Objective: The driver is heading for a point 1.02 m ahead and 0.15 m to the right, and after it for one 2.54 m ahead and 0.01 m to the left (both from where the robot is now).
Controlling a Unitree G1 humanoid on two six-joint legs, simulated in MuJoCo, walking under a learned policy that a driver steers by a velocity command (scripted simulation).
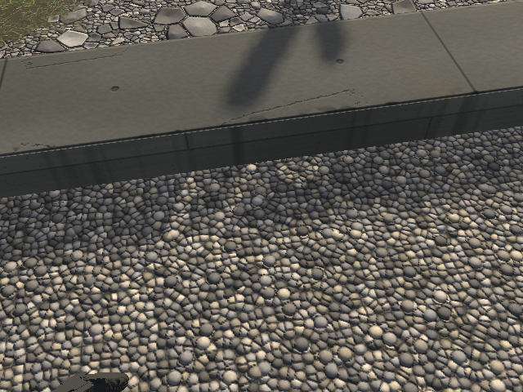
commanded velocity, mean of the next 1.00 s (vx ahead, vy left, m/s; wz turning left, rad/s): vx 0.50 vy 0.00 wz -0.21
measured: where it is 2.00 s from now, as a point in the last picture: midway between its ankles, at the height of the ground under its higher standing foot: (313, 200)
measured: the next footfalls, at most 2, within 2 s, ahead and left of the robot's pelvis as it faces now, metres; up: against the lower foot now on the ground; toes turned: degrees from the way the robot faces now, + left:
left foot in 0.50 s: +0.43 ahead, +0.14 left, +0.00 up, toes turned +1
right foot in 1.04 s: +0.69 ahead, -0.14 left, +0.00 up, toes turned -20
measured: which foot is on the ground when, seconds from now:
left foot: up 0.00-0.48, down 0.50-1.00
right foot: down 0.00-0.52, up 0.54-1.00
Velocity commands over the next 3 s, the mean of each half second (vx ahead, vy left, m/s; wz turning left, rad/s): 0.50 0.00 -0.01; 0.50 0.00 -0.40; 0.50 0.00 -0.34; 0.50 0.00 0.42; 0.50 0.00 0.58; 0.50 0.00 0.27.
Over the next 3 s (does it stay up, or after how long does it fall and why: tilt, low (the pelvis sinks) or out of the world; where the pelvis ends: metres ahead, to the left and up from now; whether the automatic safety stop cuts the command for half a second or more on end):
stays up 1.57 -0.12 0.17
